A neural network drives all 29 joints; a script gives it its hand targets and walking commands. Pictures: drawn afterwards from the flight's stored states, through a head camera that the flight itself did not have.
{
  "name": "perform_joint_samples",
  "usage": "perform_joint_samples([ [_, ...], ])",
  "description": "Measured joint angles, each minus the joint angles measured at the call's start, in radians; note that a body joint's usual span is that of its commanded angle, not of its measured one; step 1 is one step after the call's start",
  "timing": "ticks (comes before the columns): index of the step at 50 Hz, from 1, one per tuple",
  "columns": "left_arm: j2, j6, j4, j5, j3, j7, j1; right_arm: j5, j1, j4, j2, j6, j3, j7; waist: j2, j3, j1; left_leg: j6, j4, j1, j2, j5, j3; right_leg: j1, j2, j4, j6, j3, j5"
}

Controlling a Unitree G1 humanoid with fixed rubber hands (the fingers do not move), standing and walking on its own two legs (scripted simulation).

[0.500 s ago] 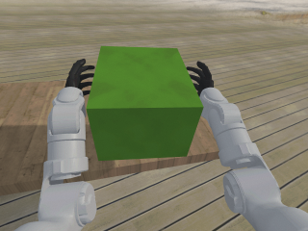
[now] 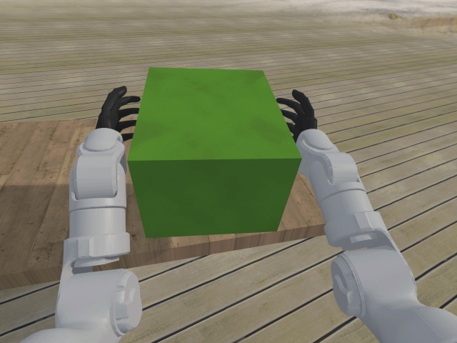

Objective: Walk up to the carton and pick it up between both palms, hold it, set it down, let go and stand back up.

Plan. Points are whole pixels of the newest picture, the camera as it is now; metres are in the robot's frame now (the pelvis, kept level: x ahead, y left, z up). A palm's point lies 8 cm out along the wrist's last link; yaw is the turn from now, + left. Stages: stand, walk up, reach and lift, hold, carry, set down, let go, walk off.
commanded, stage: hold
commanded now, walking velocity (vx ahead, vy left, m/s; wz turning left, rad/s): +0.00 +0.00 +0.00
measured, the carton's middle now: (210, 145) +0.40 +0.01 +0.19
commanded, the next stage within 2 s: none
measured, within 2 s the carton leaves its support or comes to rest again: neither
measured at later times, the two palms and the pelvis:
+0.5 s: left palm (109, 134) +0.36 +0.17 +0.24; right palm (303, 135) +0.36 -0.15 +0.23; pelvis +0.00 +0.00 +0.00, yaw +0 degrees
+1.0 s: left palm (106, 136) +0.36 +0.18 +0.23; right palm (299, 136) +0.37 -0.14 +0.23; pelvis +0.00 +0.00 +0.00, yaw +0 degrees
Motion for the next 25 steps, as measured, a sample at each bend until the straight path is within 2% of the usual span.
perform_joint_samples([
  [25,0.0,0.0,0.0,0.001,0.006,-0.007,0.001,-0.002,0.003,-0.005,0.003,0.003,0.002,-0.005,0.002,0.004,0.001,-0.001,-0.001,0.008,-0.001,0.0,-0.003,0.008,0.0,0.0,-0.001,-0.002,-0.002],
])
